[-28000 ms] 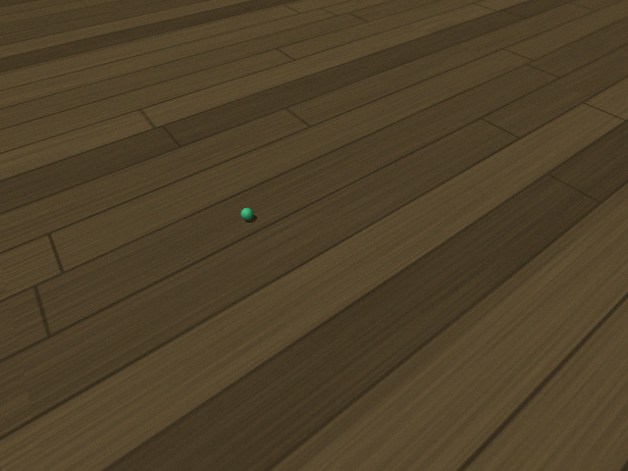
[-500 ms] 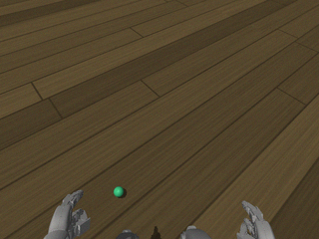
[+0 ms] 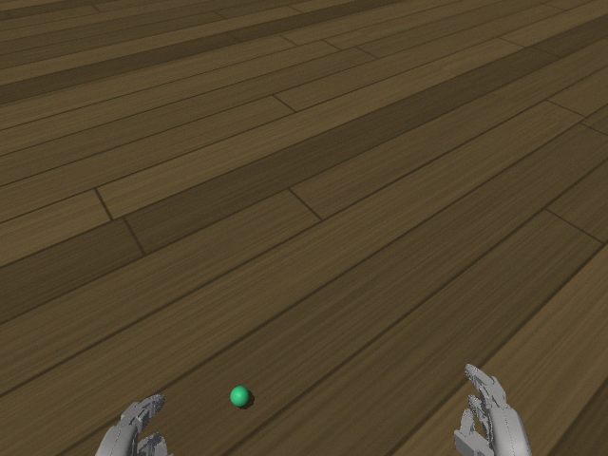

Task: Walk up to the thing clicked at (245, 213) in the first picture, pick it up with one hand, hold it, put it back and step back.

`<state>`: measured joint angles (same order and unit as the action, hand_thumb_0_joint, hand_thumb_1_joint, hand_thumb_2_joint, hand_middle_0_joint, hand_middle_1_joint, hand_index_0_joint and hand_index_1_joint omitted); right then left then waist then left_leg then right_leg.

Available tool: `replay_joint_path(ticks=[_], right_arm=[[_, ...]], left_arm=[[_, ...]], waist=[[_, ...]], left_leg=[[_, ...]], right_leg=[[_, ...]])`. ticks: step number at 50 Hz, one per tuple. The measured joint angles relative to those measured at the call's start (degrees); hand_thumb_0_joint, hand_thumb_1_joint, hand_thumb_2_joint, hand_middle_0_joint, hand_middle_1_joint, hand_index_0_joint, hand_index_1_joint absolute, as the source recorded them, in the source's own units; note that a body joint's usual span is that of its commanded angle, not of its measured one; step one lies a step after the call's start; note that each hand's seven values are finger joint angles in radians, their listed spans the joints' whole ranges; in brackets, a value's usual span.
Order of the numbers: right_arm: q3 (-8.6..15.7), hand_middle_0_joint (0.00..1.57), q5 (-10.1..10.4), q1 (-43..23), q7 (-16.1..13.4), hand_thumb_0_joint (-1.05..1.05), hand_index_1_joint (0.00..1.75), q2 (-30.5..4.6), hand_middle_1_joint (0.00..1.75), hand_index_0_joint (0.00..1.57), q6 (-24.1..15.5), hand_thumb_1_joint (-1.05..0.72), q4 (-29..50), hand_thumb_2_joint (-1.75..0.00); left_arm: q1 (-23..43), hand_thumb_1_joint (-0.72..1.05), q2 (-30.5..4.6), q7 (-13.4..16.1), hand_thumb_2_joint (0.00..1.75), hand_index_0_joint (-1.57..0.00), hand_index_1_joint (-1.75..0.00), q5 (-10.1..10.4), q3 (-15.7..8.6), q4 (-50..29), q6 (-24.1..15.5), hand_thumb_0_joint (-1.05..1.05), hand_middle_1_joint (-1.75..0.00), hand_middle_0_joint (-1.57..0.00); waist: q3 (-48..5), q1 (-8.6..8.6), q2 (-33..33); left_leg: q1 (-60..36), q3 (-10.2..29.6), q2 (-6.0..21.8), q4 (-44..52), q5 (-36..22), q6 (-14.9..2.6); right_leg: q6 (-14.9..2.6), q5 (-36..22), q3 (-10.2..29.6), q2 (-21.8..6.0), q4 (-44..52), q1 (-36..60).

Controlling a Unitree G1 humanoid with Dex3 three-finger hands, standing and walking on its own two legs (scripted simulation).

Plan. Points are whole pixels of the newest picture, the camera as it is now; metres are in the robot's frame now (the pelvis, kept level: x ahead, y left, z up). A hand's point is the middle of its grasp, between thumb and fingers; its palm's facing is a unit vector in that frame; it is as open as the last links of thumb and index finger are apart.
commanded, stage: home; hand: left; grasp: from above
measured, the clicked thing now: (239, 396) +0.45 +0.19 -0.69
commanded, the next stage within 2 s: stand in 1.70 s
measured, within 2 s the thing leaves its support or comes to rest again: neither
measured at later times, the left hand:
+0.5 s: hand out of the picture +0.16 +0.17 -0.05, palm faces +0.03 -0.98 -0.19, open 7.4 cm
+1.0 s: hand out of the picture +0.16 +0.18 -0.05, palm faces +0.03 -0.98 -0.20, open 7.4 cm
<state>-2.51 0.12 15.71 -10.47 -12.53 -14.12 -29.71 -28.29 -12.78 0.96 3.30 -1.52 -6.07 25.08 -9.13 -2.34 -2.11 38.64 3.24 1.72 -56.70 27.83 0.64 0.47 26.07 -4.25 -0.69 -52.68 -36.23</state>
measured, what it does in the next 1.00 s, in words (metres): stands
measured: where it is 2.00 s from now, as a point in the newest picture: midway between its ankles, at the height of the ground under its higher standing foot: outside the picture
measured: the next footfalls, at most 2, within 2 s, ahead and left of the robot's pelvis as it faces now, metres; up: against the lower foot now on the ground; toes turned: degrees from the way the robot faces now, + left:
none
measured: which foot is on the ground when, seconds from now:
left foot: down 0.00-1.00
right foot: down 0.00-1.00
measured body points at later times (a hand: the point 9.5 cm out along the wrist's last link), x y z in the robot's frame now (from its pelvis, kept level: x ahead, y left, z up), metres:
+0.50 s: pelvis +0.00 +0.00 +0.00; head +0.01 +0.00 +0.45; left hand +0.16 +0.22 -0.03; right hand +0.15 -0.25 -0.06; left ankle +0.00 +0.12 -0.68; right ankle +0.00 -0.13 -0.68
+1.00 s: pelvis -0.01 +0.00 +0.00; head +0.01 +0.01 +0.45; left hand +0.15 +0.23 -0.03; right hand +0.15 -0.25 -0.06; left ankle +0.00 +0.12 -0.68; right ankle +0.00 -0.13 -0.68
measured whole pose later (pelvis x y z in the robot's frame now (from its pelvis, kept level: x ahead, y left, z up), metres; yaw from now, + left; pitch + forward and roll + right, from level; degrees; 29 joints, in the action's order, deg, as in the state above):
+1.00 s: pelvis -0.01 +0.00 +0.00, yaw +0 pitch +9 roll -3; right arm -2.3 0.2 17.0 -10.9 -12.5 -14.7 -31.6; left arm -28.3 -13.4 1.2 3.2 -1.4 -7.1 25.0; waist -8.9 -2.4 -2.2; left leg 39.0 3.0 1.8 -57.3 27.6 0.6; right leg 0.4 25.8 -3.9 -0.5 -53.4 -36.8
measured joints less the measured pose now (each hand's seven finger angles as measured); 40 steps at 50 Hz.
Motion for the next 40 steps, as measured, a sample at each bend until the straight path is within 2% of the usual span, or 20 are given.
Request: replay_joint_path(ticks=[40], right_arm=[[0.3,0.20,0.0,1.1,-0.3,0.01,0.30,-0.1,0.30,0.21,-0.6,-0.90,-1.6,-0.90]], left_arm=[[-0.1,0.90,-0.3,0.1,0.90,-0.20,-0.30,-0.1,0.1,-0.5,0.3,0.01,-0.30,-0.20]], waist=[[0.1,-0.08,-0.1]], left_leg=[[0.1,-0.2,0.1,-0.3,-0.3,0.11]], right_leg=[[-0.12,-0.3,0.3,0.2,-0.5,-0.4]])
